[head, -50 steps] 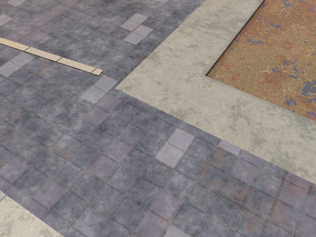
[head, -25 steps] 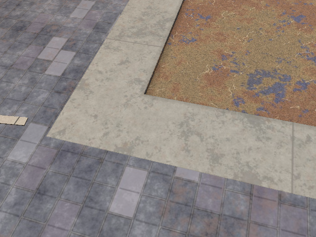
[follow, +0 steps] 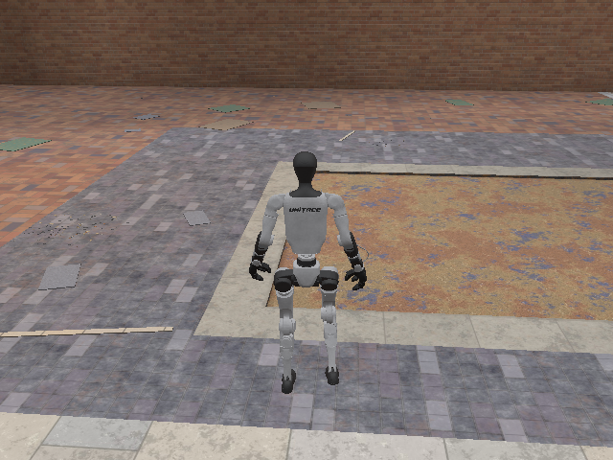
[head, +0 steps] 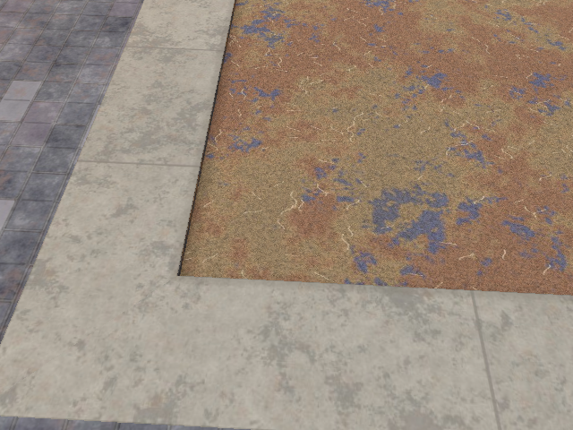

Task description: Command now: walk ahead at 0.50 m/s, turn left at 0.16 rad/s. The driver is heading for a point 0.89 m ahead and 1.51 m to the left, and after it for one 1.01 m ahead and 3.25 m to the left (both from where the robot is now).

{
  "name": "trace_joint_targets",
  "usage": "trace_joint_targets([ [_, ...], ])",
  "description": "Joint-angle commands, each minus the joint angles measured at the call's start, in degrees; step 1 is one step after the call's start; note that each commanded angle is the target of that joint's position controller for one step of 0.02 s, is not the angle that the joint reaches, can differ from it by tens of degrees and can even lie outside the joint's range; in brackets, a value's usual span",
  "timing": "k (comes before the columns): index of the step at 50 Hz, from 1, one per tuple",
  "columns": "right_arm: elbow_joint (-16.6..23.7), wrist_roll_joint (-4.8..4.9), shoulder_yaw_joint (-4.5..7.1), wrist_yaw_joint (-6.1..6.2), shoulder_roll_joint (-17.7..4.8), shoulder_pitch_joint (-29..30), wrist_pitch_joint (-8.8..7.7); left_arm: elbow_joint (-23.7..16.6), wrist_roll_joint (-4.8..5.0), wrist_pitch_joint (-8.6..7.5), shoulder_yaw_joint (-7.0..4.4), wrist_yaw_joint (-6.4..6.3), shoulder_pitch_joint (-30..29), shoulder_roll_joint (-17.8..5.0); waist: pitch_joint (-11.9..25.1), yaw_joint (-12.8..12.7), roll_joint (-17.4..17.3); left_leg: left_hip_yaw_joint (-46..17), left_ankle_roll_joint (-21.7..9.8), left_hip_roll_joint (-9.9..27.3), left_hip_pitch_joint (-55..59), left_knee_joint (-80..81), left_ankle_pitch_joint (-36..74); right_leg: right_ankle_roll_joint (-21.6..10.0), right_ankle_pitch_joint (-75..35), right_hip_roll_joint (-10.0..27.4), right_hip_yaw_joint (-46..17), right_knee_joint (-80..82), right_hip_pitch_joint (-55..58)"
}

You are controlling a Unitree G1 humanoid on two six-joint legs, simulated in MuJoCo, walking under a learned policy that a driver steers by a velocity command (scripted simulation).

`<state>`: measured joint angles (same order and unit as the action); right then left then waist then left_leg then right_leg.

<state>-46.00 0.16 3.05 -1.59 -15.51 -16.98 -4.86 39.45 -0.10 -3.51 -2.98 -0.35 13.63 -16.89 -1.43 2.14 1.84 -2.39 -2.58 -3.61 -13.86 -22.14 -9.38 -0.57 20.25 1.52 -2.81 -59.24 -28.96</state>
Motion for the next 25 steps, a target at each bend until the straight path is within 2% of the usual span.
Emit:
trace_joint_targets([
  [1,3.97,0.87,2.12,0.87,-9.34,2.37,-0.53,-5.16,-0.62,-1.63,-0.24,0.25,-2.52,-2.12,1.49,-1.24,-7.85,-15.97,-11.57,13.36,3.53,11.33,6.47,1.46,-4.08,1.9,-0.24,11.65,-4.08],
  [3,3.53,1.2,2.63,1.35,-10.77,1.21,-0.04,-5.74,-0.3,-2.01,0.28,0.67,-6.52,-1.41,1.19,0.0,-7.52,-13.57,-10.57,12.11,0.64,11.41,6.63,2.25,-11.79,0.46,0.35,19.93,0.47],
  [5,2.88,1.39,2.78,1.58,-11.12,-1.17,0.53,-6.18,0.27,-2.33,0.16,1.07,-9.59,-2.16,1.24,1.16,-7.42,-13.64,-9.77,12.07,-0.12,10.75,6.34,2.94,-17.87,-1.04,0.27,24.58,3.89],
  [7,2.34,1.7,2.75,1.73,-10.89,-3.29,1.07,-6.88,0.68,-2.66,-0.17,1.29,-11.78,-3.15,1.14,1.52,-7.32,-15.4,-8.84,12.58,0.73,9.05,3.72,2.83,-19.14,-1.66,-0.61,28.07,6.22],
  [9,2.26,1.73,2.84,1.95,-11.0,-3.86,1.53,-7.02,0.93,-3.06,-0.8,1.28,-11.5,-4.45,1.29,0.2,-7.74,-17.71,-7.43,13.1,1.05,6.55,0.61,1.89,-18.26,-1.63,-0.99,31.15,10.43],
  [10,2.4,1.66,2.71,2.04,-10.48,-3.67,1.7,-6.45,0.95,-3.18,-1.25,1.14,-9.56,-5.09,1.77,-1.33,-7.75,-17.98,-6.36,12.36,0.22,4.39,-0.3,1.03,-17.73,-1.37,-0.76,32.84,14.46],
  [11,2.6,1.35,2.29,2.06,-9.03,-3.7,1.76,-5.42,0.74,-3.22,-1.94,0.78,-5.8,-6.14,3.17,-3.42,-7.67,-17.4,-5.01,10.39,-1.56,0.52,-0.14,-0.15,-16.06,-0.65,-0.49,34.21,20.6],
  [12,3.53,0.81,1.28,1.91,-6.11,-2.74,1.51,-4.55,0.02,-3.27,-2.86,0.2,1.14,-8.63,7.84,-7.12,-4.82,-14.23,-2.85,7.19,-6.13,-10.71,-2.15,-2.93,-13.0,5.51,-5.86,34.35,30.88],
  [13,5.17,0.69,-0.09,1.93,-1.59,-6.76,0.84,-3.72,-0.78,-2.54,-4.1,-0.28,7.7,-13.64,15.69,-7.61,8.88,-6.05,0.74,0.68,-20.19,-29.43,-17.83,-9.0,-6.75,18.45,-22.67,36.27,47.19],
  [14,6.32,2.15,0.31,2.14,-4.48,-8.31,0.5,-1.84,-0.35,-1.81,-4.22,0.37,10.09,-13.0,15.99,-7.12,16.23,-4.32,1.47,2.04,-30.51,-41.4,-25.27,-13.57,8.1,23.89,-38.87,41.8,47.17],
  [15,5.73,2.48,1.57,2.3,-8.74,-5.36,0.77,-2.16,0.08,-1.91,-3.08,0.53,7.51,-8.83,8.67,-7.45,9.08,-5.9,1.61,4.9,-33.27,-46.63,-20.43,-12.11,11.93,21.13,-34.26,43.48,41.32],
  [16,5.99,2.06,1.88,2.23,-9.07,-2.56,1.15,-2.24,0.1,-1.91,-2.33,0.58,4.64,-6.51,4.41,-6.67,6.39,-4.88,1.81,6.29,-33.11,-47.38,-15.93,-10.47,6.21,18.54,-26.43,44.1,36.13],
  [17,5.95,1.61,1.95,2.12,-8.29,-1.68,1.53,-2.13,-0.17,-1.96,-1.68,0.72,1.76,-4.61,2.14,-5.3,4.86,-4.48,2.25,7.65,-31.49,-46.13,-12.37,-9.77,-0.32,16.04,-20.51,45.42,31.66],
  [18,6.32,1.4,2.09,1.9,-7.51,-0.89,1.96,-1.77,-0.52,-2.04,-1.39,0.74,-0.14,-3.5,0.47,-4.09,5.42,-4.44,2.51,9.0,-29.95,-44.55,-9.97,-9.38,-5.65,14.48,-15.93,46.75,28.15],
  [19,6.67,1.5,1.96,1.62,-6.37,-0.6,2.4,-1.4,-0.66,-2.23,-1.47,0.71,-1.2,-3.48,-0.33,-3.28,5.87,-3.95,2.76,9.86,-27.95,-43.5,-8.28,-9.03,-9.3,13.47,-12.13,48.21,25.31],
  [21,7.72,1.37,1.61,1.24,-4.61,0.75,2.97,-0.49,-0.47,-2.78,-1.94,0.62,-1.36,-4.13,-0.43,-2.8,4.63,-3.19,3.48,10.25,-27.51,-41.61,-5.02,-9.79,-15.87,13.12,-7.08,49.96,23.84],
  [25,9.99,1.1,0.9,0.28,-3.29,5.45,2.99,1.53,-0.32,-2.83,-2.83,0.27,-0.8,-6.59,-0.91,-3.44,1.91,-2.11,3.91,10.4,-27.02,-29.9,4.56,-9.97,-23.44,12.77,1.26,51.01,24.46],
])
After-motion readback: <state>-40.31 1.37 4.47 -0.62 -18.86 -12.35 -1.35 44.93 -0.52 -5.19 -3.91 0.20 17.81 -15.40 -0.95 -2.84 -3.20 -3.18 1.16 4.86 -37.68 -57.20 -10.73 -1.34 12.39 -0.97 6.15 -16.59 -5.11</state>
